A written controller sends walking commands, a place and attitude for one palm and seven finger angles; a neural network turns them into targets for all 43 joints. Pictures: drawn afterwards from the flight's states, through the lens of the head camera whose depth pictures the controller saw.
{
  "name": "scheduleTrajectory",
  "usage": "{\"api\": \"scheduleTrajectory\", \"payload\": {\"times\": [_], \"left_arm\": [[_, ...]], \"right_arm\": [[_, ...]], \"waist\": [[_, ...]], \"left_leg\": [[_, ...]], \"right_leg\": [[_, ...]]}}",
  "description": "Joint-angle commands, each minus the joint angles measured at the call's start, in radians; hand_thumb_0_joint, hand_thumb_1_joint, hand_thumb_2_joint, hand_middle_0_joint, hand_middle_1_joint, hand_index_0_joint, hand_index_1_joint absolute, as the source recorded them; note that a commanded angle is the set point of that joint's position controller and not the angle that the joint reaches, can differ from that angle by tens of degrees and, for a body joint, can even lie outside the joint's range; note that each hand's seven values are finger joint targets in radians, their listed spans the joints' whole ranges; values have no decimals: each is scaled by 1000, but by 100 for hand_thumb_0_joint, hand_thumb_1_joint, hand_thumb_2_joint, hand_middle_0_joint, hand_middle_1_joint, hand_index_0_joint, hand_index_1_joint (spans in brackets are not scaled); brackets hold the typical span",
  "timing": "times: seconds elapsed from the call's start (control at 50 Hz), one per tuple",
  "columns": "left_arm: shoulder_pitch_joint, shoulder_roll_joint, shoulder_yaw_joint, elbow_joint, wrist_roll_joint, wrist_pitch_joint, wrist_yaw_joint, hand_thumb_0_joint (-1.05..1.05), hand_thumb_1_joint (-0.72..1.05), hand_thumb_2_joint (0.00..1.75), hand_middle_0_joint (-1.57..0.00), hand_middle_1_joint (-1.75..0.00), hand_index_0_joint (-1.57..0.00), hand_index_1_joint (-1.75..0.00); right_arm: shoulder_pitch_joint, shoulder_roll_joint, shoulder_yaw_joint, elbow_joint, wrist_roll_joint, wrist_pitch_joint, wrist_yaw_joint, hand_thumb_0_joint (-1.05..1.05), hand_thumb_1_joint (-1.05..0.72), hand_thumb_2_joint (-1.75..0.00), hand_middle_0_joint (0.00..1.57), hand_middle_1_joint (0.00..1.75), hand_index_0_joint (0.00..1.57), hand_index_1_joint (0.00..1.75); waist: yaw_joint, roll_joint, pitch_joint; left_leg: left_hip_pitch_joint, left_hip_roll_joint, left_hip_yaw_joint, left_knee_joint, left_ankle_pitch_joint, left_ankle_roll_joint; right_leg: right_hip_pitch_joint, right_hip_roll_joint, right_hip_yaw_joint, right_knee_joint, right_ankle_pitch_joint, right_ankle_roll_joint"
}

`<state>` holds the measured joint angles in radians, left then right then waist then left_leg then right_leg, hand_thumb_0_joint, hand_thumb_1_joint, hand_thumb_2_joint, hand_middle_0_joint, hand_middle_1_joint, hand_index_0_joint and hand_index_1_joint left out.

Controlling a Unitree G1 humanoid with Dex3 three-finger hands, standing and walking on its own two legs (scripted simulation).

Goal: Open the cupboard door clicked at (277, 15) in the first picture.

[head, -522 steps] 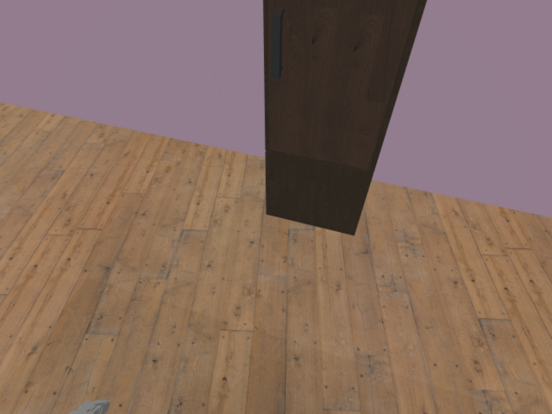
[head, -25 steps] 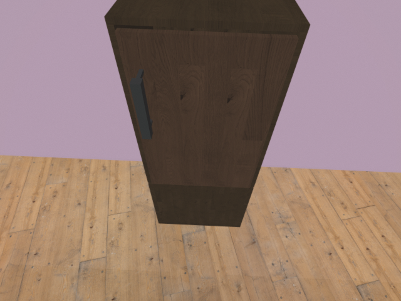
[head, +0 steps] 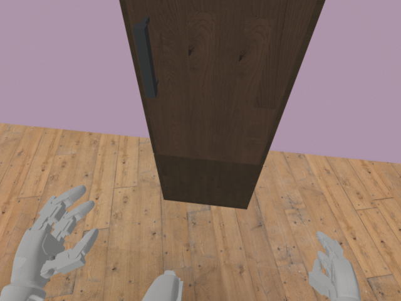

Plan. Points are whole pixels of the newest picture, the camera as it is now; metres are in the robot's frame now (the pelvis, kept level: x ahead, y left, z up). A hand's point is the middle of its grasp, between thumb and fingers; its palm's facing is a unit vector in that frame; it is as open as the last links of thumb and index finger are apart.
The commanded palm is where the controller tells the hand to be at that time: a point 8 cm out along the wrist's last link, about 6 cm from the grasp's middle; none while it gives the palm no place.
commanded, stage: raise the hand with hooked fingers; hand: left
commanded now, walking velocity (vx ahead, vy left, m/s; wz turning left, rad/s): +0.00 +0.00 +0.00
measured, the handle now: (149, 59) +0.61 +0.20 +0.15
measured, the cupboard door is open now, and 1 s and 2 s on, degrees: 0 0 0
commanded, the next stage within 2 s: move the hooked fingers beside the handle in 1.60 s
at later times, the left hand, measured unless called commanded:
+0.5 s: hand (53, 204) +0.24 +0.28 +0.10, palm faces -0.02 -1.00 -0.04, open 12.1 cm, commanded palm +0.22 +0.33 +0.12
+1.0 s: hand (15, 166) +0.27 +0.33 +0.16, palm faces +0.02 -1.00 -0.04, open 13.9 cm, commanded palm +0.25 +0.37 +0.17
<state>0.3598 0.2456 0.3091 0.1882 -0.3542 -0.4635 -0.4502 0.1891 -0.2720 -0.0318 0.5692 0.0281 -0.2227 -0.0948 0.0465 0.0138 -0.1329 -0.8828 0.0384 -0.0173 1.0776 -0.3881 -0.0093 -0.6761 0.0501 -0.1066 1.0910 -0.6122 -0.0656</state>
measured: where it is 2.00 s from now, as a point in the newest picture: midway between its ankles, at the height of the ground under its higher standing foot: outside the picture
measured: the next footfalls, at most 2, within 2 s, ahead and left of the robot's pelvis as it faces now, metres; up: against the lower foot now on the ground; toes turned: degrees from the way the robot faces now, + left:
none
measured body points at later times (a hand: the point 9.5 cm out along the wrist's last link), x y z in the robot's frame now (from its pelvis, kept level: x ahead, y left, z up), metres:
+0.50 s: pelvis +0.00 +0.05 +0.03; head +0.03 +0.06 +0.48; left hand +0.24 +0.33 +0.10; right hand +0.14 -0.21 -0.04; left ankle +0.08 +0.13 -0.66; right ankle -0.03 -0.07 -0.66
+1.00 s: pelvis -0.01 +0.06 +0.06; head +0.00 +0.07 +0.51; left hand +0.26 +0.38 +0.16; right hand +0.17 -0.17 -0.01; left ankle +0.08 +0.13 -0.66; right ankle -0.03 -0.07 -0.66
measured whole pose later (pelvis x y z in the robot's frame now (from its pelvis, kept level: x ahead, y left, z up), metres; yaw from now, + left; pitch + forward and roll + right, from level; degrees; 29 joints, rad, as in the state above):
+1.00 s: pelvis -0.01 +0.06 +0.06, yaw +0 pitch +2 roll -3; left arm -0.04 0.43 0.38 0.27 -0.33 -0.10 -0.45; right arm 0.25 -0.26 0.08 0.57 0.05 -0.21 -0.11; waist 0.03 0.03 -0.04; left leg -0.53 -0.01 0.02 0.71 -0.22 0.07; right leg -0.31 0.02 -0.07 0.66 -0.39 0.00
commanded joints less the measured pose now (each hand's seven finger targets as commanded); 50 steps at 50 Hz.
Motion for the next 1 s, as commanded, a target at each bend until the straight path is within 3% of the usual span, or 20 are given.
{"api": "scheduleTrajectory", "payload": {"times": [0.0,0.04,0.08,0.1,0.14,0.2,0.26,0.32,0.36,0.5,0.54,0.68,0.7,0.8,0.84,0.98], "left_arm": [[-226,237,43,-248,-15,-36,-14,0,29,64,-24,-69,-24,-69],[-180,279,98,-184,-29,23,-24,0,25,62,-25,-72,-25,-72],[-153,282,116,-196,-41,62,-20,0,20,60,-25,-75,-25,-75],[-145,272,115,-188,-46,79,-11,0,18,59,-25,-76,-25,-76],[-133,281,151,-157,-61,93,8,0,13,57,-25,-80,-25,-80],[-154,248,110,-190,-54,77,32,0,6,54,-26,-84,-26,-84],[-186,254,96,-185,-44,68,44,0,-1,51,-27,-88,-27,-88],[-218,265,89,-211,-35,65,44,0,-8,48,-27,-93,-27,-93],[-260,297,102,-241,-32,71,46,0,-13,46,-27,-96,-27,-96],[-309,305,105,-257,-22,125,64,0,-29,39,-29,-107,-29,-107],[-343,317,110,-232,-21,154,59,0,-34,37,-29,-110,-29,-110],[-472,338,110,-200,-9,232,35,0,-50,30,-30,-120,-30,-120],[-493,342,107,-207,-6,239,32,0,-50,30,-30,-120,-30,-120],[-563,379,132,-178,-5,269,21,0,-50,30,-30,-120,-30,-120],[-591,400,149,-157,-8,279,12,0,-50,30,-30,-120,-30,-120],[-686,442,162,-110,-8,311,-19,0,-50,30,-30,-120,-30,-120]], "right_arm": [[13,-111,-23,-112,14,-62,-23,0,-90,-90,20,30,20,30],[8,-116,-19,-112,20,-59,-23,0,-90,-90,20,30,20,30],[1,-109,-15,-128,22,-58,-20,0,-90,-90,20,30,20,30],[-2,-105,-12,-134,23,-57,-20,0,-90,-90,20,30,20,30],[-3,-105,-12,-133,20,-55,-16,0,-90,-90,20,30,20,30],[7,-109,-9,-139,20,-65,-6,0,-90,-90,20,30,20,30],[18,-120,-10,-140,18,-73,-2,0,-90,-90,20,30,20,30],[30,-128,-8,-138,21,-81,-1,0,-90,-90,20,30,20,30],[32,-133,-5,-142,20,-85,-2,0,-90,-90,20,30,20,30],[28,-136,7,-137,23,-83,-4,0,-90,-90,20,30,20,30],[27,-140,12,-138,24,-77,-6,0,-90,-90,20,30,20,30],[11,-142,23,-150,28,-58,-17,0,-90,-90,20,30,20,30],[8,-140,24,-151,29,-58,-18,0,-90,-90,20,30,20,30],[2,-140,35,-148,29,-52,-23,0,-90,-90,20,30,20,30],[3,-145,36,-147,28,-49,-26,0,-90,-90,20,30,20,30],[-1,-145,42,-140,34,-52,-35,0,-90,-90,20,30,20,30]], "waist": [[-82,46,-122],[-51,34,-124],[-31,34,-161],[-28,29,-141],[-13,-25,-132],[-25,18,-115],[-39,-16,-97],[-40,47,-121],[-37,69,-140],[-40,114,-124],[-40,103,-91],[-42,103,-88],[-44,129,-93],[-39,128,-89],[-35,102,-91],[-38,122,-85]], "left_leg": [[265,-8,-23,-109,133,60],[271,-10,-30,-133,150,59],[301,-14,-24,-173,156,56],[311,-14,-23,-191,148,54],[315,-14,-31,-213,156,50],[360,-16,-22,-258,132,49],[377,-14,-28,-281,110,52],[434,-12,-32,-312,94,53],[467,-11,-43,-333,91,50],[564,2,-86,-410,74,37],[566,2,-99,-433,50,35],[631,6,-125,-494,10,27],[650,7,-128,-503,1,24],[681,5,-135,-533,11,21],[686,2,-135,-540,11,22],[708,-5,-121,-559,26,26]], "right_leg": [[-50,-54,224,-327,302,114],[1,-57,232,-349,317,123],[44,-60,211,-364,312,116],[38,-58,199,-375,298,113],[61,-51,188,-382,305,116],[28,-33,137,-387,245,90],[8,-21,115,-394,204,79],[4,-13,85,-388,197,66],[19,-8,71,-383,210,56],[41,0,34,-398,251,45],[54,6,32,-412,250,40],[87,5,27,-453,251,39],[85,4,27,-457,249,39],[124,4,27,-491,265,35],[143,10,28,-503,269,33],[172,4,33,-545,276,33]]}}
